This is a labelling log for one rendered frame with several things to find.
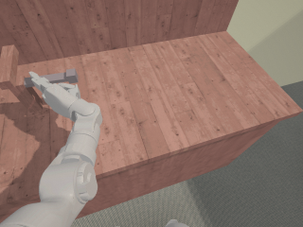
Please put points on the robot left hand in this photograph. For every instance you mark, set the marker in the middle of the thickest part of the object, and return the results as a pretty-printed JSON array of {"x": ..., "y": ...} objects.
[{"x": 58, "y": 96}]

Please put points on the tap lever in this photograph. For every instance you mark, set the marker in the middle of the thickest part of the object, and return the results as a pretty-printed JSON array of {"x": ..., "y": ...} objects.
[{"x": 70, "y": 76}]

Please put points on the counter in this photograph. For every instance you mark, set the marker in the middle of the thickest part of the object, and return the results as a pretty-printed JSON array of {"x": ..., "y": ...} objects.
[{"x": 178, "y": 96}]

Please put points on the robot right shin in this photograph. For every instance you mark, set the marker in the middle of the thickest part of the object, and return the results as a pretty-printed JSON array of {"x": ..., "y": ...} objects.
[{"x": 172, "y": 221}]

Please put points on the left robot upper arm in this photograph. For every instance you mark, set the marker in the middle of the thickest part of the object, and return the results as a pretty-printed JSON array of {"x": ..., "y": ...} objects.
[{"x": 64, "y": 190}]

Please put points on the left robot forearm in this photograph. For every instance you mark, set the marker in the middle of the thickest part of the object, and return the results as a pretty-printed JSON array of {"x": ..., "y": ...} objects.
[{"x": 82, "y": 141}]

